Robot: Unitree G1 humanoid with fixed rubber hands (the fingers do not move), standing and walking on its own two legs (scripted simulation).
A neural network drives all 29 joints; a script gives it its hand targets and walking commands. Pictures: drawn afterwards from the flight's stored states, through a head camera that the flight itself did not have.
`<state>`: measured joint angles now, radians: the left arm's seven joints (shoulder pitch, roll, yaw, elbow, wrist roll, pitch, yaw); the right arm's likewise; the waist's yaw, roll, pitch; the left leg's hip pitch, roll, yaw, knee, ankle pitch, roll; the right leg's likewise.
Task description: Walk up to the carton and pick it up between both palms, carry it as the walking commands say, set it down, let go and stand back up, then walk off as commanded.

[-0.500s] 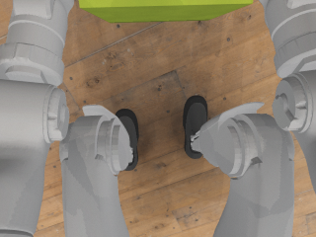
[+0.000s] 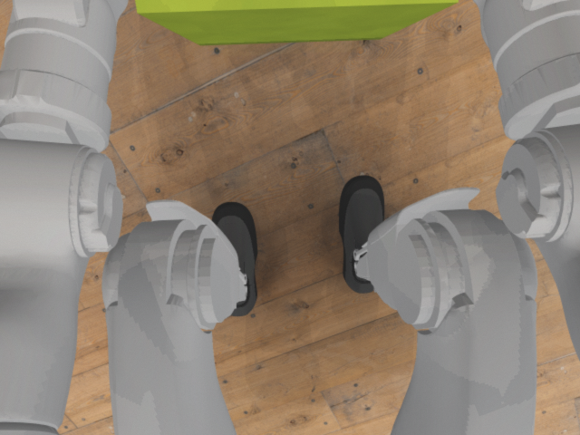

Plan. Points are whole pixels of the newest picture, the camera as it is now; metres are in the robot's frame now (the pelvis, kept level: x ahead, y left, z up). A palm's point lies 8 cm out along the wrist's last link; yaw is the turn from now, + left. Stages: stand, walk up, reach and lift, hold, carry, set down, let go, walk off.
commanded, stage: reach and lift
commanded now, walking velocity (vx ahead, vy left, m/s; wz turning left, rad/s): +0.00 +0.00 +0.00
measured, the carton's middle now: out of the picture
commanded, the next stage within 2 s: none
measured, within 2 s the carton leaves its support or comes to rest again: leaves its support in 0.40 s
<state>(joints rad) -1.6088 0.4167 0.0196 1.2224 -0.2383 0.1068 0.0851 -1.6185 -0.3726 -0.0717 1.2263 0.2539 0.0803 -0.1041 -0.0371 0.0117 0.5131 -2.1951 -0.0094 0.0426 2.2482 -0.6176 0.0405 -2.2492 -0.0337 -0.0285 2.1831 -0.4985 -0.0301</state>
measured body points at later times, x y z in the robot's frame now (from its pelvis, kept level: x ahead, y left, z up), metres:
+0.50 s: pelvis +0.00 +0.00 +0.01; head +0.38 +0.00 +0.24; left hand +0.57 +0.16 -0.17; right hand +0.58 -0.18 -0.15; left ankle +0.11 +0.10 -0.33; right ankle +0.14 -0.12 -0.33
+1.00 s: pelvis -0.01 -0.01 +0.05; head +0.37 -0.01 +0.28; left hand +0.58 +0.16 -0.11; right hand +0.57 -0.19 -0.10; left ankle +0.11 +0.10 -0.33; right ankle +0.13 -0.12 -0.33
